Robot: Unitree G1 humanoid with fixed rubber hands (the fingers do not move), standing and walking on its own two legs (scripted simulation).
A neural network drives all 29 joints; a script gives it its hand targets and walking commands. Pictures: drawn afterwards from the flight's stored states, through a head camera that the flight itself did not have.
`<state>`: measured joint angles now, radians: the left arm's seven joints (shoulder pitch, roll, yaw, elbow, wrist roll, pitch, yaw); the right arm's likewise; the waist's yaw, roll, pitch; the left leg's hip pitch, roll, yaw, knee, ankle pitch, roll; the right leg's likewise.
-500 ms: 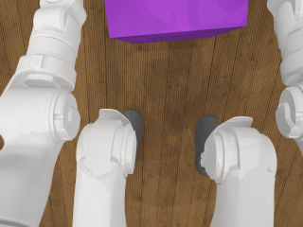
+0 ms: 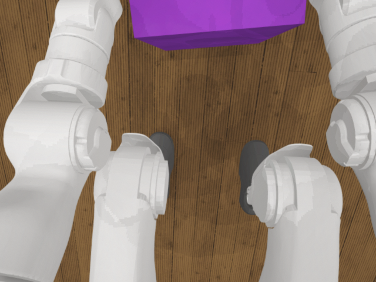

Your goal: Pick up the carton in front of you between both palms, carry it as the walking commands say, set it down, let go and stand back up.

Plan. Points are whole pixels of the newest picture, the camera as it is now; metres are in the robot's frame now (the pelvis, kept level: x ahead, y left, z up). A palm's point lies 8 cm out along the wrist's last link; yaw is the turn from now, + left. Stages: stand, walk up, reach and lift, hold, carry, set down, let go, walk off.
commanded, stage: reach and lift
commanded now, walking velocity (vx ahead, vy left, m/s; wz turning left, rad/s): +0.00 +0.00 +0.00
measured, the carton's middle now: out of the picture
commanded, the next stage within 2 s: none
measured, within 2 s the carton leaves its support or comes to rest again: leaves its support in 0.28 s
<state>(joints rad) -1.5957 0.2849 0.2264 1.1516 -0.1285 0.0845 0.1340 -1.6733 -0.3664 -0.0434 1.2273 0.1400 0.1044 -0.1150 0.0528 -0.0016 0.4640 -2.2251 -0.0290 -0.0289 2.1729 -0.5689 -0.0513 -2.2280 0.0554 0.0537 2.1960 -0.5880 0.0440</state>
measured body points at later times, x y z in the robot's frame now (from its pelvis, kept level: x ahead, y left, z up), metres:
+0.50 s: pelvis +0.01 +0.00 +0.03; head +0.33 +0.00 +0.35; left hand +0.55 +0.17 -0.06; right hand +0.57 -0.13 -0.07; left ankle +0.12 +0.14 -0.34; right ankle +0.11 -0.13 -0.34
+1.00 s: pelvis +0.01 +0.00 +0.14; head +0.27 +0.00 +0.51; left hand +0.51 +0.17 +0.09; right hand +0.52 -0.13 +0.08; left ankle +0.12 +0.14 -0.34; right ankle +0.11 -0.13 -0.34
